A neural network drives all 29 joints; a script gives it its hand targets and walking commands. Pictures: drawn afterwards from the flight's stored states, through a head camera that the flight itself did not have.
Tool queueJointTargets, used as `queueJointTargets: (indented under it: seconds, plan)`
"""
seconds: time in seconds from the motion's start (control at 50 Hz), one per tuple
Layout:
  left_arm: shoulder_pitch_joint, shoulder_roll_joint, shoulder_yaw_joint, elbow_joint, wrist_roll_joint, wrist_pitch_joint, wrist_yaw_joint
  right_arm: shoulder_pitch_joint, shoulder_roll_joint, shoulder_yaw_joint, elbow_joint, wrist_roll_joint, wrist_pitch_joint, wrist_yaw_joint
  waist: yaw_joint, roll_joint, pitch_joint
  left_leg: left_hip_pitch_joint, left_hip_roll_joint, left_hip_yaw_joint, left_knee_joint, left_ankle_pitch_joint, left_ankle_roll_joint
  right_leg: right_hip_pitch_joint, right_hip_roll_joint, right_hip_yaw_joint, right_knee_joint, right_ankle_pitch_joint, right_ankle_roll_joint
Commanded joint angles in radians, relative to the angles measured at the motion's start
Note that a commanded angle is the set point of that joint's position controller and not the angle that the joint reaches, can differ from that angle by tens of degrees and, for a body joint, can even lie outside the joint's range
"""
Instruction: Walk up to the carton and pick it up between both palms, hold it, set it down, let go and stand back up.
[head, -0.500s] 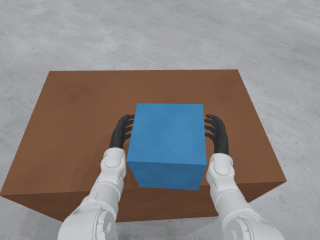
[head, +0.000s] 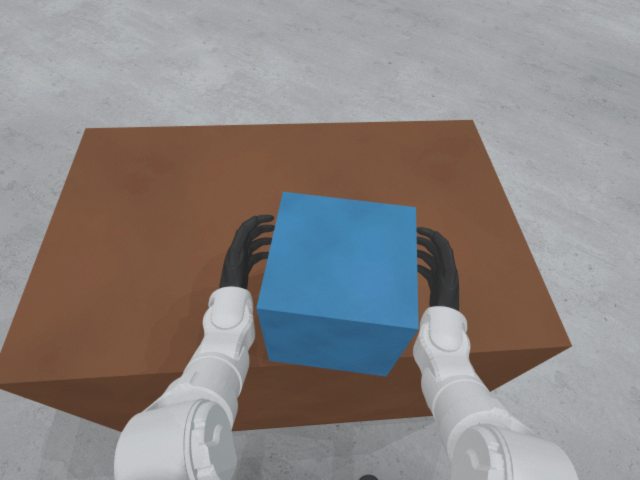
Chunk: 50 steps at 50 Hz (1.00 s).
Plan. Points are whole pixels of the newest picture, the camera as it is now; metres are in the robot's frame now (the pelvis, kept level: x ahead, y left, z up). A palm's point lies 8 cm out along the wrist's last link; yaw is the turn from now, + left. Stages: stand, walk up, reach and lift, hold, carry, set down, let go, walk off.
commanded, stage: set down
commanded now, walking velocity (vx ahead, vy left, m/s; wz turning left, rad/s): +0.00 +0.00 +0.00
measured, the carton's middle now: (337, 289) +0.37 -0.02 -0.05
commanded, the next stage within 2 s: none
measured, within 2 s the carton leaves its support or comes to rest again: rests again in 0.38 s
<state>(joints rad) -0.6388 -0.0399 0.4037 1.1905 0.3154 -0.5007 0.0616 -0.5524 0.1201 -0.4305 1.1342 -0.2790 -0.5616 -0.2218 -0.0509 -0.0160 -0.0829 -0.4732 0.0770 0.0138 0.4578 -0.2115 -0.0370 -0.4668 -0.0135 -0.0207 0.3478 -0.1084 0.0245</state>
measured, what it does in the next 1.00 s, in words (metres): stands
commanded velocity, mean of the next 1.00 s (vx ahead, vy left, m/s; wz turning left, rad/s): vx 0.00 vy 0.00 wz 0.00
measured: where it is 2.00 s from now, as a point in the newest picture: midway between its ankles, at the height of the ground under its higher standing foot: outside the picture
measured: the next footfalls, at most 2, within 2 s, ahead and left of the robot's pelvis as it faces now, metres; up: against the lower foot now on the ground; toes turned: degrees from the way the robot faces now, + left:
none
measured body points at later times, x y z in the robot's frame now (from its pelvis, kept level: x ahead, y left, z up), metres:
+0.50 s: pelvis -0.01 +0.01 -0.01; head +0.05 +0.02 +0.44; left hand +0.39 +0.14 -0.01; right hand +0.36 -0.14 -0.01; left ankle -0.01 +0.14 -0.74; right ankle +0.02 -0.14 -0.74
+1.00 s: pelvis -0.01 +0.01 -0.01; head +0.00 +0.02 +0.44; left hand +0.39 +0.20 +0.04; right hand +0.37 -0.21 +0.05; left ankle -0.01 +0.14 -0.74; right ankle +0.02 -0.14 -0.74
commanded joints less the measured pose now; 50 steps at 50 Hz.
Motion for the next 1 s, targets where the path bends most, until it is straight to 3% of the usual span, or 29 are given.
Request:
queueJointTargets:
  seconds: [0.0,0.1,0.14,0.22,0.26,0.3,0.34,0.42,0.46,0.48,0.52,0.56,0.58,0.6,0.64,0.66,0.68,0.74,0.8,0.84,0.88,0.9,0.92,0.94,0.96,0.98]
  plan:
    - [-0.373,-0.169,-0.106,-0.069,0.04,-0.045,-0.039,-0.346,0.288,0.206,0.011,-0.068,-0.017,0.088,0.05,0.042,-0.495,0.062,-0.09,0.081,-0.013,0.194,0.022,0.314,0.043,-0.043,0.056,0.223,-0.02]
    - [-0.36,-0.041,-0.101,-0.051,-0.032,-0.026,-0.011,-0.356,0.127,0.214,0.058,0.035,-0.008,0.06,0.048,0.07,-0.489,0.078,-0.096,0.078,0.016,0.191,0.016,0.255,0.054,-0.04,0.063,0.165,-0.026]
    - [-0.382,-0.004,-0.109,-0.037,-0.071,-0.014,-0.002,-0.39,0.083,0.222,0.077,0.079,0.0,0.047,0.038,0.055,-0.491,0.07,-0.101,0.068,0.036,0.194,0.019,0.244,0.056,-0.032,0.07,0.168,-0.026]
    - [-0.41,0.058,-0.136,-0.077,-0.136,-0.016,0.01,-0.422,0.013,0.251,0.015,0.155,0.008,0.042,0.036,0.067,-0.593,0.119,-0.102,0.064,0.066,0.231,0.006,0.203,0.067,-0.045,0.095,0.182,-0.023]
    - [-0.432,0.089,-0.148,-0.08,-0.16,-0.02,0.018,-0.429,-0.013,0.241,0.01,0.161,0.013,0.042,0.011,0.073,-0.612,0.147,-0.099,0.057,0.096,0.26,-0.001,0.166,0.075,-0.054,0.095,0.158,-0.032]
    - [-0.448,0.094,-0.15,-0.05,-0.176,-0.017,0.017,-0.451,0.001,0.241,0.013,0.169,0.028,0.038,0.016,0.057,-0.58,0.114,-0.102,0.053,0.109,0.226,0.005,0.15,0.071,-0.047,0.105,0.135,-0.023]
    - [-0.438,0.142,-0.15,-0.094,-0.188,-0.005,0.023,-0.454,-0.068,0.241,-0.027,0.184,0.032,0.034,0.01,0.061,-0.635,0.129,-0.105,0.058,0.112,0.255,-0.003,0.187,0.073,-0.044,0.115,0.204,-0.021]
    - [-0.476,0.162,-0.18,-0.098,-0.222,0.016,0.016,-0.467,-0.094,0.234,-0.009,0.208,0.055,0.032,-0.017,0.08,-0.622,0.156,-0.106,0.049,0.127,0.276,-0.019,0.161,0.075,-0.045,0.117,0.173,-0.019]
    - [-0.489,0.191,-0.201,-0.129,-0.255,0.04,0.021,-0.49,-0.158,0.223,-0.056,0.233,0.061,0.027,-0.024,0.086,-0.661,0.199,-0.103,0.044,0.142,0.317,-0.029,0.135,0.083,-0.051,0.118,0.179,-0.02]
    - [-0.479,0.189,-0.204,-0.13,-0.256,0.055,0.02,-0.494,-0.163,0.229,-0.055,0.247,0.07,0.027,-0.014,0.09,-0.656,0.201,-0.102,0.039,0.148,0.325,-0.031,0.129,0.083,-0.051,0.119,0.18,-0.021]
    - [-0.483,0.174,-0.219,-0.091,-0.267,0.07,0.007,-0.49,-0.122,0.233,-0.035,0.243,0.091,0.028,-0.029,0.079,-0.586,0.17,-0.106,0.034,0.147,0.279,-0.021,0.104,0.074,-0.049,0.12,0.132,-0.021]
    - [-0.5,0.213,-0.219,-0.172,-0.273,0.08,0.004,-0.5,-0.181,0.212,-0.087,0.253,0.1,0.028,-0.035,0.098,-0.64,0.224,-0.105,0.033,0.153,0.326,-0.028,0.102,0.077,-0.059,0.113,0.142,-0.025]
    - [-0.493,0.198,-0.223,-0.106,-0.27,0.093,0.002,-0.496,-0.159,0.214,-0.012,0.259,0.112,0.032,-0.033,0.101,-0.589,0.202,-0.098,0.027,0.163,0.314,-0.03,0.066,0.071,-0.052,0.118,0.101,-0.026]
    - [-0.497,0.234,-0.229,-0.155,-0.286,0.108,0.005,-0.497,-0.224,0.218,-0.071,0.277,0.112,0.034,-0.032,0.107,-0.618,0.238,-0.101,0.028,0.159,0.342,-0.041,0.08,0.08,-0.06,0.113,0.129,-0.026]
    - [-0.471,0.181,-0.26,-0.07,-0.3,0.128,-0.008,-0.484,-0.183,0.229,0.014,0.288,0.133,0.039,-0.047,0.094,-0.526,0.223,-0.096,0.013,0.164,0.327,-0.037,0.019,0.078,-0.057,0.107,0.059,-0.023]
    - [-0.499,0.243,-0.252,-0.208,-0.305,0.132,-0.003,-0.493,-0.252,0.215,-0.085,0.301,0.128,0.039,-0.042,0.128,-0.624,0.287,-0.096,0.017,0.156,0.366,-0.047,0.052,0.082,-0.066,0.098,0.105,-0.026]
    - [-0.481,0.222,-0.266,-0.13,-0.314,0.144,-0.003,-0.493,-0.26,0.222,-0.037,0.314,0.14,0.041,-0.045,0.12,-0.594,0.271,-0.089,0.012,0.165,0.377,-0.05,0.019,0.083,-0.057,0.103,0.074,-0.022]
    - [-0.486,0.28,-0.282,-0.205,-0.358,0.175,-0.005,-0.516,-0.317,0.252,-0.117,0.365,0.17,0.056,-0.033,0.123,-0.646,0.306,-0.091,0.007,0.166,0.41,-0.049,0.031,0.092,-0.064,0.103,0.095,-0.024]
    - [-0.48,0.324,-0.304,-0.204,-0.409,0.208,-0.012,-0.525,-0.351,0.299,-0.159,0.433,0.214,0.066,-0.029,0.087,-0.614,0.261,-0.093,0.004,0.162,0.373,-0.034,0.064,0.086,-0.053,0.117,0.119,-0.018]
    - [-0.471,0.33,-0.336,-0.275,-0.439,0.22,-0.017,-0.504,-0.381,0.32,-0.173,0.469,0.238,0.078,-0.035,0.117,-0.63,0.312,-0.088,-0.014,0.16,0.396,-0.04,0.055,0.093,-0.06,0.123,0.112,-0.017]
    - [-0.313,0.403,-0.306,-0.454,-0.456,0.281,-0.015,-0.37,-0.511,0.373,-0.315,0.56,0.239,0.079,-0.009,0.124,-0.744,0.424,-0.09,-0.014,0.159,0.569,-0.059,0.173,0.118,-0.05,0.112,0.291,-0.014]
    - [-0.376,0.364,-0.327,-0.338,-0.467,0.307,-0.029,-0.446,-0.442,0.385,-0.213,0.556,0.277,0.085,-0.014,0.098,-0.615,0.361,-0.092,-0.02,0.148,0.515,-0.047,0.127,0.115,-0.05,0.103,0.21,-0.008]
    - [-0.372,0.371,-0.347,-0.334,-0.478,0.321,-0.044,-0.434,-0.421,0.398,-0.25,0.556,0.301,0.09,-0.013,0.075,-0.516,0.326,-0.096,-0.014,0.123,0.421,-0.035,0.126,0.107,-0.061,0.082,0.172,-0.009]
    - [-0.473,0.343,-0.37,-0.269,-0.491,0.314,-0.062,-0.498,-0.359,0.369,-0.189,0.52,0.336,0.092,-0.039,0.069,-0.412,0.233,-0.099,-0.019,0.095,0.245,-0.01,0.081,0.089,-0.06,0.079,0.035,-0.01]
    - [-0.412,0.357,-0.378,-0.423,-0.504,0.304,-0.067,-0.399,-0.37,0.378,-0.315,0.53,0.333,0.095,-0.028,0.069,-0.46,0.272,-0.096,-0.019,0.076,0.212,-0.011,0.128,0.083,-0.062,0.076,0.057,-0.014]
    - [-0.28,0.4,-0.341,-0.574,-0.496,0.323,-0.061,-0.283,-0.437,0.41,-0.446,0.576,0.31,0.092,-0.001,0.089,-0.566,0.359,-0.099,-0.011,0.068,0.322,-0.022,0.237,0.089,-0.044,0.077,0.204,-0.015]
